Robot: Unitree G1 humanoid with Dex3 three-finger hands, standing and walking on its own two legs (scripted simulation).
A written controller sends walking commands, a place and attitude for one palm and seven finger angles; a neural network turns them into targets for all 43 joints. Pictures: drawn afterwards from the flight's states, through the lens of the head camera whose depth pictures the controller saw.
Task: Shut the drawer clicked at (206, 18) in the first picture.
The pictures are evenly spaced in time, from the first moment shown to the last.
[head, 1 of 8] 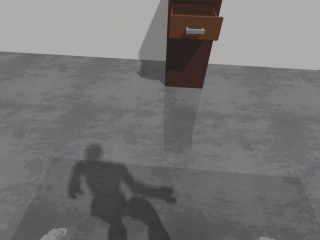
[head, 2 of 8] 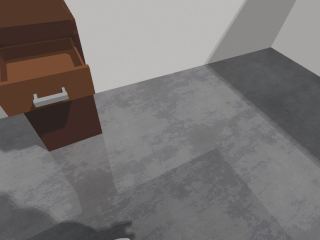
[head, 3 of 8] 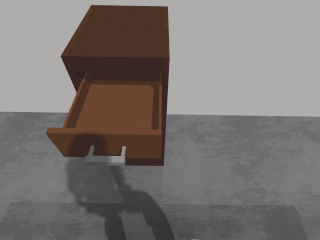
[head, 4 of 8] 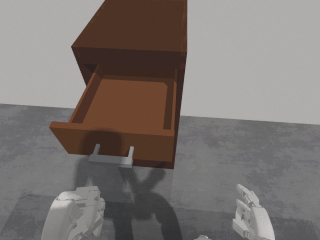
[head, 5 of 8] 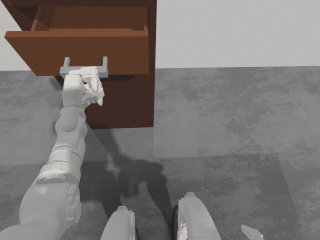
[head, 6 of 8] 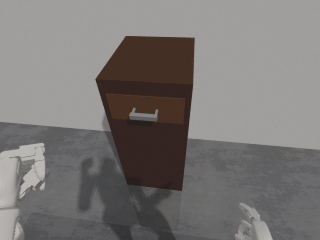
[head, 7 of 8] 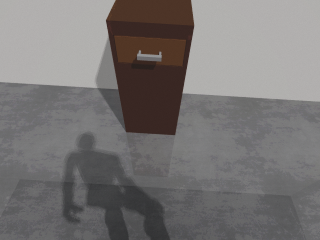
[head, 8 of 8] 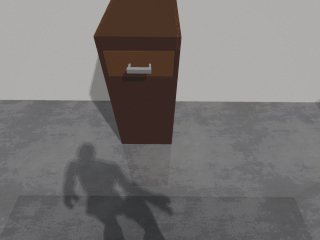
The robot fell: no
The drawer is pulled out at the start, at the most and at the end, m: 0.28 0.28 0.00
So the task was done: yes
